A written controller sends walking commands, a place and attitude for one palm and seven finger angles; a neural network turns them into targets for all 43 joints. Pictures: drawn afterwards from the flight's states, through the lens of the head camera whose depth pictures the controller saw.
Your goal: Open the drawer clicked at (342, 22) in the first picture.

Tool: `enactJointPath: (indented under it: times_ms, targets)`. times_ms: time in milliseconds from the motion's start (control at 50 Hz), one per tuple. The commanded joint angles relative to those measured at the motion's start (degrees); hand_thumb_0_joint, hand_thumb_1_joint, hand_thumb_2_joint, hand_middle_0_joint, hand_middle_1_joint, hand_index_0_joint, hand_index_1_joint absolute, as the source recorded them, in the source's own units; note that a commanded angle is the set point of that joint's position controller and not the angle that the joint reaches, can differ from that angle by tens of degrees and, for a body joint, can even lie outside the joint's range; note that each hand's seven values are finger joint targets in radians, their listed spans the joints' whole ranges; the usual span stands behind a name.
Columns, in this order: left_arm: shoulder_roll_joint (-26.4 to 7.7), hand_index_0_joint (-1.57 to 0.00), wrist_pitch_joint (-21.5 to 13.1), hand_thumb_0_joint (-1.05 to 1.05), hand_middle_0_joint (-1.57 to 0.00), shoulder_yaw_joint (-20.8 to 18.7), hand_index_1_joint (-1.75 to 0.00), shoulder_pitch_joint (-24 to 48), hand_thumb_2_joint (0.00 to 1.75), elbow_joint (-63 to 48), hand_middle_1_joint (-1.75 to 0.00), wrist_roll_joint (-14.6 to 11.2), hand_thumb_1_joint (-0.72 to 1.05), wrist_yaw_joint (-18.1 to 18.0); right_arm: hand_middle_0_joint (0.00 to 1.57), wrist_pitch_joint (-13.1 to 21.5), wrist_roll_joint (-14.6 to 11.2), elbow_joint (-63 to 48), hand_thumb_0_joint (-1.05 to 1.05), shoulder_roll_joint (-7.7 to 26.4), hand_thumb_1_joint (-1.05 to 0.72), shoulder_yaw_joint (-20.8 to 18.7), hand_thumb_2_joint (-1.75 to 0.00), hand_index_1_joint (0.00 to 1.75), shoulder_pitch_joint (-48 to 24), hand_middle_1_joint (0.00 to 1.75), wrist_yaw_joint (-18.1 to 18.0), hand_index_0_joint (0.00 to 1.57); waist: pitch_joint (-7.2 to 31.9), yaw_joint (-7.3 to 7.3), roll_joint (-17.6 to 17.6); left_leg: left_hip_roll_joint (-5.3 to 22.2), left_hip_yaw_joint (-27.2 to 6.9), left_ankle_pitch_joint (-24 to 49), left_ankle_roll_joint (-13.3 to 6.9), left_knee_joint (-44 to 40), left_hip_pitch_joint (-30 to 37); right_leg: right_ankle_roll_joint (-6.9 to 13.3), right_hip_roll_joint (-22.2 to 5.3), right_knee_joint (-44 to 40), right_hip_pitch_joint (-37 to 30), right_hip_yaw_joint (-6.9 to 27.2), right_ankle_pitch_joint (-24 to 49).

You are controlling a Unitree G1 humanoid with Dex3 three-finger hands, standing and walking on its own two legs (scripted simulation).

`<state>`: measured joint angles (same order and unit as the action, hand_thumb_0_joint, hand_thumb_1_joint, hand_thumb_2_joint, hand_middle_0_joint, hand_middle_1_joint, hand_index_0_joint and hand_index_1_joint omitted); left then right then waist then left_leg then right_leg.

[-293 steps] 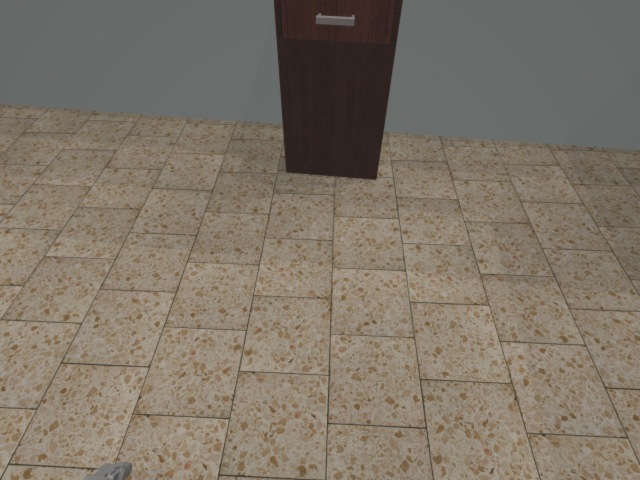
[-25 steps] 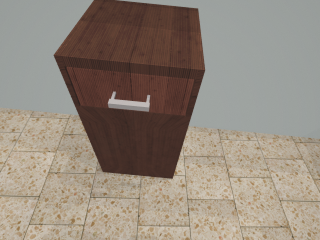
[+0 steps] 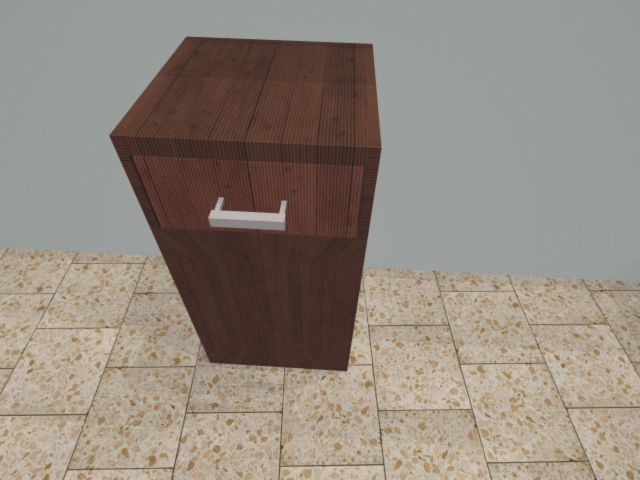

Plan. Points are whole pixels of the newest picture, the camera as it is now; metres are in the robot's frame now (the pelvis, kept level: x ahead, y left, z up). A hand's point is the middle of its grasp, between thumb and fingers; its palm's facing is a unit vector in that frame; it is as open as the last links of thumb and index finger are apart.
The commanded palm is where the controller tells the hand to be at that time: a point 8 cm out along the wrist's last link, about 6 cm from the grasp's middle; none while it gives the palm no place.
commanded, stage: come to a stop and stand still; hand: left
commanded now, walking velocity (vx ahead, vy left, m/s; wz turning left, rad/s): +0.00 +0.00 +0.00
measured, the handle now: (250, 212) +0.57 +0.16 -0.03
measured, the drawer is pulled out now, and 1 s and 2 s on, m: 0.00 0.00 0.00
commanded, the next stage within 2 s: look again from close up in 0.06 s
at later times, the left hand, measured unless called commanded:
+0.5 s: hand out of the picture +0.01 +0.19 -0.18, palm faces +0.03 -0.98 -0.21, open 7.3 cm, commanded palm none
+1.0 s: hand (153, 430) +0.19 +0.23 -0.06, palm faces -0.06 -0.55 -0.84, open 7.5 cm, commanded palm +0.14 +0.24 -0.04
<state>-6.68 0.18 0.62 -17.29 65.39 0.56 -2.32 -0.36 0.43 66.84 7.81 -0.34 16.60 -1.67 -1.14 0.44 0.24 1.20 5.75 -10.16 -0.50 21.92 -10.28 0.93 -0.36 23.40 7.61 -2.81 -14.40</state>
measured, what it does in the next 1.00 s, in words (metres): stands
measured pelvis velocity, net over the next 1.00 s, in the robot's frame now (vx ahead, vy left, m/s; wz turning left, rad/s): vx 0.01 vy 0.02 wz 0.02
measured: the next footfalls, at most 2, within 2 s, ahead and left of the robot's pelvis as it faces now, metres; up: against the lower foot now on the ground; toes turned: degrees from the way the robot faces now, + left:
none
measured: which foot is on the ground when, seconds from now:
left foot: down 0.00-1.00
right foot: down 0.00-1.00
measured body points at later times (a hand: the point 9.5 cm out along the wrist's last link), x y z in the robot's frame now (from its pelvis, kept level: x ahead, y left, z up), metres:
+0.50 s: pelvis +0.01 +0.02 -0.01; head +0.01 +0.01 +0.44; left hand +0.01 +0.24 -0.16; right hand +0.00 -0.19 -0.17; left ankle +0.02 +0.11 -0.74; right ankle -0.02 -0.10 -0.74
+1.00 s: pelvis +0.01 +0.02 -0.02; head +0.02 -0.01 +0.43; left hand +0.19 +0.25 -0.01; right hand +0.15 -0.24 -0.13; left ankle +0.02 +0.11 -0.74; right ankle -0.02 -0.10 -0.74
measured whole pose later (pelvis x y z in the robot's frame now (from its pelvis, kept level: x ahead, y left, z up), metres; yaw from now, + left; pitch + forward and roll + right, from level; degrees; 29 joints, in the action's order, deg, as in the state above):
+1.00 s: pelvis +0.01 +0.02 -0.02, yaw +1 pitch +6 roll +1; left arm -16.6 5.4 5.5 -22.9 5.0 33.4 -18.2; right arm 11.5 0.8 42.3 14.4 -1.6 13.6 -3.2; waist 5.5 0.4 -2.5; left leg -0.5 5.7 -17.4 -2.1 36.7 -25.5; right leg -0.1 -2.8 39.5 23.0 -2.1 -22.5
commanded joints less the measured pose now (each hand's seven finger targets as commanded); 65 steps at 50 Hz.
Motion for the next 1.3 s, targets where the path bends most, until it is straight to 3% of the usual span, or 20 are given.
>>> enactJointPath:
  times_ms: [0,120,140,160,200,260,360,740,760,780,800,820,840,860,900,960,1020,1120,1200,1280]
  targets:
    - [-5.5,-0.2,-0.7,0.0,-0.2,-1.1,-0.3,-3.6,0.9,-1.3,-0.3,-0.3,0.9,-0.2,0.2,0.7,0.1,-1.0,0.0,4.0,-0.9,-0.4,-0.9,0.3,3.7,0.3,-0.2,0.2,-4.6,0.01,0.3,4.7,-6.1,-1.4,-0.3,-3.7,0.9,0.5,-6.2,-7.6,7.4,6.7,-1.7]
    - [-4.6,-0.2,-0.9,0.0,-0.2,-1.1,-0.3,-5.0,0.9,-0.9,-0.3,-0.3,0.9,-0.3,0.2,0.9,0.0,-0.6,0.0,3.4,-0.9,-0.4,-0.9,0.3,5.1,0.3,-0.4,0.2,-4.2,-0.2,0.3,5.1,-6.3,-0.5,-0.5,-3.5,1.0,0.6,-6.0,-7.1,6.9,6.1,0.0]
    - [-6.2,-0.2,-3.0,0.0,-0.2,-0.4,-0.3,-7.2,0.9,-0.5,-0.3,1.2,0.9,-2.1,0.2,2.4,0.1,-5.1,0.0,5.4,-0.9,0.1,-0.9,0.3,-1.0,0.3,0.6,0.2,-6.5,-2.15,-0.3,5.4,-4.6,5.2,1.1,9.5,-6.2,0.3,-8.9,-4.8,6.7,8.3,22.6]
    - [-9.0,-0.2,-3.3,0.0,-0.2,-1.1,-0.3,-5.4,0.9,-3.2,-0.3,0.5,0.9,-1.6,0.2,1.4,0.2,-6.6,0.0,2.6,-0.9,-0.1,-0.9,0.3,2.7,0.3,0.8,0.2,-2.6,1.22,0.8,3.1,-5.1,-7.3,0.6,8.9,-4.3,2.4,-11.3,-7.0,7.5,10.5,6.7]
    - [-7.3,-0.2,-3.4,0.0,-0.2,-1.0,-0.3,-2.2,0.9,-5.2,-0.3,0.4,0.9,-1.0,0.2,1.3,0.7,-6.1,0.0,3.1,-0.9,-0.3,-0.9,0.3,6.9,0.3,1.2,0.2,-1.1,2.92,0.1,3.0,-5.3,-4.3,0.1,8.4,-2.9,4.1,-8.3,-5.5,11.4,8.3,-8.7]
    - [-6.1,-0.2,-2.8,0.0,-0.2,-0.8,-0.3,-3.4,0.9,-5.4,-0.3,0.2,0.9,-0.5,0.2,1.7,0.7,-7.0,0.0,3.6,-0.9,0.1,-0.9,0.3,7.1,0.3,0.9,0.2,-2.1,1.33,-4.4,4.2,-7.4,-4.5,-1.6,3.9,-6.1,3.2,-5.0,-0.8,9.2,5.7,-6.6]
    - [-5.2,-0.2,-2.0,0.0,-0.2,-0.6,-0.3,-4.8,0.9,-5.1,-0.3,0.2,0.9,-0.2,0.2,1.9,0.6,-7.7,0.0,4.8,-0.9,0.3,-0.9,0.3,5.9,0.3,0.6,0.2,-5.0,-0.14,-0.1,4.8,-8.9,-6.3,-2.6,0.1,-8.5,2.2,-4.1,0.8,7.4,4.3,-4.0]
    - [-6.6,-0.2,-1.7,0.0,-0.2,-0.9,-0.3,-4.6,0.9,-3.4,-0.3,0.2,0.9,-0.1,0.2,2.5,0.3,-4.2,0.0,6.2,-0.9,0.5,-0.9,0.3,3.1,0.3,-0.1,0.2,-1.2,-0.52,-0.6,5.2,-6.6,10.5,-2.4,0.8,0.3,0.7,-5.6,0.3,3.3,3.7,9.1]
    - [-8.2,-0.2,-2.3,0.0,-0.2,-0.8,-0.3,-6.8,0.9,-2.3,-0.3,1.0,0.9,-2.2,0.2,2.4,-0.4,-8.2,0.0,8.8,-0.9,0.0,-0.9,0.3,-1.4,0.3,0.4,0.2,-4.4,-1.71,2.5,6.5,-6.4,16.4,-0.8,10.6,-3.8,0.1,-7.5,-1.7,6.4,6.8,21.4]
    - [-24.6,-0.2,-11.1,0.0,-0.2,0.8,-0.32,37.4,0.89,-90.4,-0.32,8.4,0.88,-3.2,0.2,10.5,-3.4,-28.5,0.0,16.7,-0.9,-0.9,-0.9,0.3,-0.6,0.3,-1.7,0.2,23.9,3.33,-13.3,0.3,-5.9,20.8,-2.2,3.4,12.1,2.1,-0.8,6.0,5.4,5.6,19.7]
    - [-21.5,-0.2,-6.9,0.0,-0.2,-1.2,-0.33,11.4,0.88,-75.5,-0.33,9.6,0.85,-7.5,0.2,16.3,-2.8,-25.0,0.0,12.6,-0.9,-0.6,-0.9,0.3,-4.8,0.3,-4.3,0.2,24.4,-1.51,-21.0,3.7,-7.2,28.8,-0.5,3.5,18.6,2.4,-0.7,11.1,10.1,0.9,4.7]
    - [-11.2,-0.21,2.6,0.0,-0.21,3.6,-0.34,-4.2,0.87,-67.5,-0.34,9.7,0.83,-10.3,0.2,18.3,-3.8,-24.5,0.0,9.7,-0.9,-1.9,-0.9,0.3,-5.6,0.3,-4.4,0.2,14.6,-0.6,-15.5,3.4,-8.2,20.4,1.2,0.0,8.2,0.9,0.2,13.9,15.3,-0.9,-5.3]
    - [-4.3,-0.21,4.5,0.0,-0.21,8.7,-0.36,-4.8,0.86,-67.0,-0.36,11.8,0.81,-10.6,0.2,19.0,-4.1,-24.6,0.0,9.0,-0.9,-1.4,-0.9,0.3,-4.6,0.3,-4.3,0.2,7.6,0.52,-10.2,3.0,-7.4,15.4,-0.2,1.6,2.8,0.6,-0.1,12.3,15.8,-1.2,-3.4]
    - [-8.0,-0.21,4.2,0.0,-0.21,8.5,-0.37,0.2,0.85,-72.0,-0.37,16.2,0.78,-12.0,0.2,19.4,-3.1,-28.1,0.0,11.8,-0.9,-1.9,-0.9,0.3,-7.4,0.3,-3.6,0.2,2.1,0.94,-6.6,1.8,-8.4,7.1,-0.5,3.7,-2.9,1.0,0.0,9.5,17.9,-1.0,-1.9]
    - [-11.4,-0.21,3.8,0.0,-0.21,7.5,-0.4,-4.9,0.83,-69.7,-0.4,28.8,0.74,-15.3,0.2,17.4,0.0,-31.1,0.0,13.6,-0.9,-2.1,-0.9,0.3,-6.9,0.3,-2.9,0.2,6.9,1.57,1.2,0.6,-8.7,6.8,-1.2,9.7,-6.2,1.7,1.1,10.1,21.4,-1.3,1.2]
    - [-8.9,-0.22,4.5,0.0,-0.22,7.9,-0.45,-19.3,0.8,-62.7,-0.45,45.9,0.67,-18.8,0.2,11.2,2.3,-37.2,0.0,13.5,-0.9,-4.1,-0.9,0.3,-11.4,0.3,0.1,0.2,8.2,-3.73,9.0,-0.4,-6.7,6.7,-0.2,14.0,-13.2,2.4,2.7,13.2,24.2,0.0,-2.0]
    - [-11.2,-0.22,1.0,0.0,-0.22,4.6,-0.5,-23.5,0.77,-62.0,-0.5,55.1,0.6,-19.8,0.2,4.4,2.5,-40.9,0.0,12.5,-0.9,-4.2,-0.9,0.3,-15.5,0.3,3.1,0.2,6.8,-7.56,11.8,-1.6,-5.0,2.7,-0.1,17.1,-20.8,3.4,2.2,15.9,23.6,4.5,3.3]
    - [-23.6,-0.23,-4.6,0.0,-0.23,-6.3,-0.57,-11.8,0.72,-76.2,-0.57,62.8,0.48,-25.3,0.2,-0.8,3.8,-45.7,0.0,11.1,-0.9,-3.5,-0.9,0.3,-16.5,0.3,3.9,0.2,17.6,-8.9,1.5,-3.8,-4.2,1.7,-0.3,23.3,-19.7,3.5,1.7,20.3,26.0,10.0,3.6]
    - [-25.4,-0.24,-6.9,0.0,-0.24,-7.4,-0.63,5.9,0.68,-83.6,-0.63,63.8,0.39,-29.2,0.2,-2.9,5.2,-46.2,0.0,10.7,-0.9,-3.5,-0.9,0.3,-16.9,0.3,3.2,0.2,20.3,-4.34,-3.9,-3.9,-5.4,-1.7,-1.1,29.8,-14.9,3.2,0.6,19.5,35.1,12.9,-3.9]
    - [-24.1,-0.24,-6.9,0.0,-0.24,-4.9,-0.69,10.6,0.64,-82.3,-0.69,59.2,0.29,-27.6,0.2,-2.2,4.9,-44.8,0.0,10.9,-0.9,-3.2,-0.9,0.3,-16.5,0.3,1.7,0.2,19.4,-1.01,-2.2,-4.0,-5.6,-3.9,-1.9,31.0,-16.8,2.1,0.3,17.4,32.4,12.6,-2.4]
